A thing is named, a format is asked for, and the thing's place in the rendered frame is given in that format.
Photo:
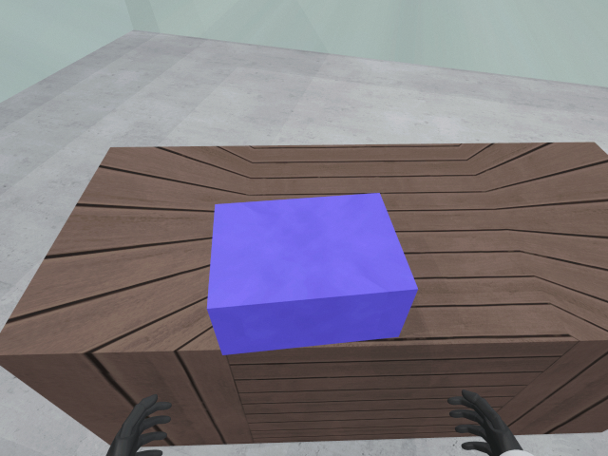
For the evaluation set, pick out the carton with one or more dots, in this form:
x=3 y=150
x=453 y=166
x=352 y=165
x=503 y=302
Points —
x=293 y=273

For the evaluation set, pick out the robot right hand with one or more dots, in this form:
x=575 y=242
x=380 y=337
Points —
x=498 y=436

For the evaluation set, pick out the robot left hand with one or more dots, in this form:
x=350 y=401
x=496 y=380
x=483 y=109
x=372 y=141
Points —
x=129 y=439

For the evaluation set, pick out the pedestal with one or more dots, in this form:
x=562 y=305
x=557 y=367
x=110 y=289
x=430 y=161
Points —
x=507 y=243

